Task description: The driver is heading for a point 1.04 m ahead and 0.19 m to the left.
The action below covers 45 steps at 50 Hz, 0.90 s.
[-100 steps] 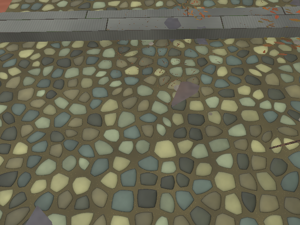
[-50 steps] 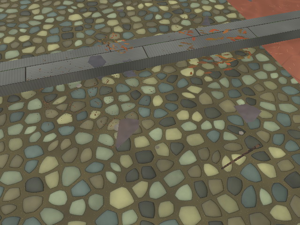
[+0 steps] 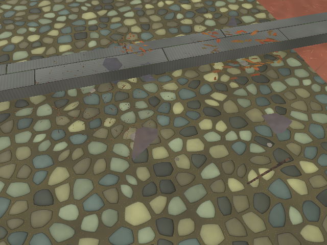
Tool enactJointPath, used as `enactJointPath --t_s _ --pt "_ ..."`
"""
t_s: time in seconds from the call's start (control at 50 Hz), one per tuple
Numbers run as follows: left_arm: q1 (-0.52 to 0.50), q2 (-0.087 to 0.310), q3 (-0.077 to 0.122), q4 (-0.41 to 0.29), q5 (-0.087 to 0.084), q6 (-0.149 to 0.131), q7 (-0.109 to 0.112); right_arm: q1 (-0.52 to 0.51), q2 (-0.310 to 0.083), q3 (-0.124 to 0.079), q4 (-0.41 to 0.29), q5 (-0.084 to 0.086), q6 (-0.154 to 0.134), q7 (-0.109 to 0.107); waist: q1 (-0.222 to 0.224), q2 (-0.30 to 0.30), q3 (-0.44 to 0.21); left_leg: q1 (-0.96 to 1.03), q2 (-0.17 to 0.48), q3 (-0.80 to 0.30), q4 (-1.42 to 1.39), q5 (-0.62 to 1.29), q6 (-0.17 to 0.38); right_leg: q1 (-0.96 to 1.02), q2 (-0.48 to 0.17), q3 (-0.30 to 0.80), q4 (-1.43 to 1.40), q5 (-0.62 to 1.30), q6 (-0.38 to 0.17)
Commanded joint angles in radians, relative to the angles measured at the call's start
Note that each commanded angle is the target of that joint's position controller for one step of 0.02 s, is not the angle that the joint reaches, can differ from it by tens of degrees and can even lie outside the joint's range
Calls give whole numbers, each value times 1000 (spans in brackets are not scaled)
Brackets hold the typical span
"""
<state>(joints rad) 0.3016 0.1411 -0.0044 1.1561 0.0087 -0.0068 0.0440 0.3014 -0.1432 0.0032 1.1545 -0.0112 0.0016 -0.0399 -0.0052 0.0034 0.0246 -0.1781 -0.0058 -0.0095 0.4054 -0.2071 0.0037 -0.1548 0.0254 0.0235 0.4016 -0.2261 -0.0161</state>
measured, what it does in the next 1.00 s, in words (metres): walks ahead: right foot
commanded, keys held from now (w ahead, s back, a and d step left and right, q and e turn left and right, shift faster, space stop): no key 0.14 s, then w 0.86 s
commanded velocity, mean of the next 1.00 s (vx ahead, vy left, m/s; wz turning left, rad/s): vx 0.31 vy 0.00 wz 0.00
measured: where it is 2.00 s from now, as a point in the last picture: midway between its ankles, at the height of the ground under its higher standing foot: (166, 172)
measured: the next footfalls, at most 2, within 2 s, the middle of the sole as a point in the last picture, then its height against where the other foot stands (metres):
right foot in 0.86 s outside the picture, level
left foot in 1.40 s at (146, 196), level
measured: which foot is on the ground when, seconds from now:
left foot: down 0.00-0.84, up 0.86-1.00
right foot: down 0.00-0.42, up 0.44-0.84, down 0.86-1.00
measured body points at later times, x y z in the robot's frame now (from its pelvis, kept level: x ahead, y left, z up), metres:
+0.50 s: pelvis +0.07 +0.03 -0.01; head +0.07 +0.05 +0.44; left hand +0.03 +0.26 -0.17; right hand +0.05 -0.20 -0.16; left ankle +0.03 +0.11 -0.74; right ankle +0.00 -0.09 -0.71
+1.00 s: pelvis +0.34 +0.00 -0.01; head +0.37 +0.00 +0.44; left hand +0.40 +0.25 -0.15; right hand +0.34 -0.23 -0.16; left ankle +0.24 +0.12 -0.65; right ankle +0.38 -0.04 -0.74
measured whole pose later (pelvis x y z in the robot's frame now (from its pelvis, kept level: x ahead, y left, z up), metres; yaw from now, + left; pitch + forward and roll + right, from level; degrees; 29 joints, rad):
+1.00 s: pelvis +0.34 +0.00 -0.01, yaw +1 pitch +0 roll -1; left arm 0.23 0.20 0.06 1.02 0.02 -0.08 -0.01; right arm 0.33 -0.17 -0.04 1.03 -0.03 -0.08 0.00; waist -0.01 0.02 0.06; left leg -0.38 0.03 0.00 1.20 -0.30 0.09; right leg -0.26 0.09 -0.13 0.44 -0.18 -0.12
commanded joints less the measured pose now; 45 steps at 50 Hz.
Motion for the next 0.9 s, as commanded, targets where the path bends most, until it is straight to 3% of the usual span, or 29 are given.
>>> enactJointPath --t_s 0.02,0.14,0.16,0.2,0.24,0.28,0.3,0.32,0.34,0.38,0.4,0.42,0.44,0.46,0.48,0.5,0.54,0.62,0.7,0.74,0.78,0.82,0.84,0.86,0.88,0.9 --pt "73 74 11 -6 0 -4 3 72 -73 -10 -5 0 -3 -3 0 -1 55 -17 84 -81 -72 60 28 -46 -93 86 -79 77 -30" --pt "81 67 11 -4 0 -5 3 78 -67 -11 -2 0 -4 -4 0 -2 56 -15 83 -80 -68 68 28 -44 -94 84 -77 85 -30" --pt "91 63 10 -2 1 -4 3 86 -62 -9 1 -1 -3 -3 1 -3 35 -7 75 -76 -75 -3 29 -37 -86 83 -88 8 -31" --pt "96 92 23 -9 3 3 2 84 -82 -20 -9 -4 3 -1 4 -15 56 -44 35 -56 -38 -233 47 -70 -60 83 -77 -245 -53" --pt "106 106 34 -26 7 12 -4 70 -84 -26 -35 -11 9 6 13 -33 126 -144 14 -57 8 -444 72 -131 -68 128 -83 -498 -93" --pt "157 111 42 -26 6 8 -5 34 -50 -20 -68 -17 -1 13 39 -81 165 -252 -6 -33 104 -403 71 -88 -136 246 -133 -573 -138" --pt "195 133 53 -17 7 4 -4 12 -30 -17 -86 -23 -12 19 53 -135 151 -291 -26 18 195 -300 63 -33 -202 341 -190 -592 -172" --pt "205 157 64 -15 10 1 -5 -4 -27 -17 -103 -29 -24 25 56 -167 145 -304 -20 59 262 -217 59 -16 -268 417 -235 -586 -206" --pt "193 160 69 -21 11 -3 -8 -21 -46 -22 -120 -29 -36 31 52 -152 144 -285 2 53 289 -200 62 -47 -292 438 -254 -557 -221" --pt "123 164 75 -45 8 -12 -13 29 -43 -26 -124 -18 -56 41 -2 -133 141 -157 3 61 198 -218 76 -136 -261 366 -223 -502 -202" --pt "65 157 75 -63 1 -15 -15 119 -28 -27 -97 -9 -64 43 -53 -122 144 7 -18 74 96 -184 87 -245 -213 296 -171 -474 -176" --pt "12 137 73 -85 -1 -22 -16 231 -37 -34 -58 -4 -70 37 -102 -71 146 185 -18 40 7 -161 91 -369 -149 217 -68 -420 -143" --pt "-41 71 55 -123 -5 -37 -23 354 -116 -56 -33 -12 -79 25 -152 128 120 321 166 -252 -160 -344 124 -512 -34 61 206 -325 -92" --pt "-62 49 49 -165 12 -49 -33 464 -211 -84 -1 -6 -72 27 -163 299 109 365 359 -589 -294 -501 197 -642 33 -74 465 -302 -71" --pt "-79 111 62 -168 42 -54 -43 396 -170 -76 -16 -12 -65 25 -110 155 163 279 376 -598 -282 -484 218 -662 -27 -32 614 -263 -83" --pt "-72 89 59 -163 39 -62 -54 310 -143 -68 -49 -14 -70 28 -68 74 180 220 343 -515 -282 -407 210 -653 -58 -14 663 -182 -86" --pt "-61 77 60 -154 28 -73 -71 223 -116 -56 -82 -12 -88 27 -22 44 150 199 273 -356 -301 -192 184 -608 -91 -17 660 -58 -71" --pt "-115 73 63 -180 28 -53 -78 293 -80 -35 -47 -6 -106 22 -13 80 95 255 201 -148 -242 338 164 -611 -69 -90 620 20 -41" --pt "-321 47 42 -269 16 -46 -79 298 -88 -24 -46 -9 -109 18 -37 102 129 172 167 -65 -247 490 163 -525 -33 -153 366 93 -37" --pt "-355 56 39 -291 9 -44 -77 299 -112 -26 -42 -9 -112 15 -36 125 128 153 177 -49 -243 576 163 -417 -8 -180 255 110 -59" --pt "-298 93 50 -287 7 -45 -65 277 -137 -30 -41 -6 -119 14 7 127 88 175 199 -29 -159 818 152 -283 26 -185 210 109 -99" --pt "-76 141 76 -219 3 -57 -50 247 -163 -38 -45 -4 -117 11 107 112 -33 206 195 -2 97 978 128 -56 63 -170 155 111 -139" --pt "69 168 92 -172 11 -64 -41 231 -169 -40 -50 0 -114 14 170 97 -103 122 167 17 292 854 116 134 31 -136 100 123 -158" --pt "211 250 115 -148 38 -68 -34 252 -121 -30 -74 1 -111 21 198 -10 -209 -56 110 50 596 455 111 338 -202 127 72 -86 -198" --pt "201 305 124 -158 47 -63 -44 374 -10 -19 -81 28 -103 32 109 -198 -297 -363 -75 30 972 -331 83 502 -466 664 -78 -143 -356" --pt "98 259 118 -165 6 -55 -52 263 -112 -43 -99 5 -96 33 98 -63 -200 -453 -15 -57 1009 -232 105 377 -409 679 -174 -323 -336"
